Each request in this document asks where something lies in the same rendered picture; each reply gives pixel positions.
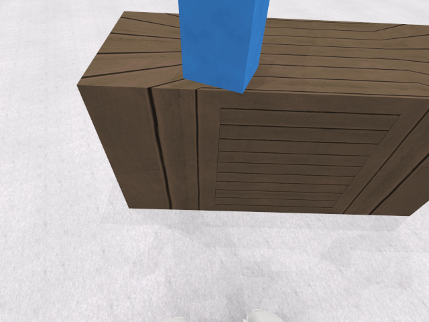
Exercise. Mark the carton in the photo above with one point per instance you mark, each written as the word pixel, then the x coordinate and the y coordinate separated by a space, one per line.
pixel 221 41

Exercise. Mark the pedestal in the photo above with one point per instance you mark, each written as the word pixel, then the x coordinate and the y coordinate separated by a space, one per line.
pixel 335 119

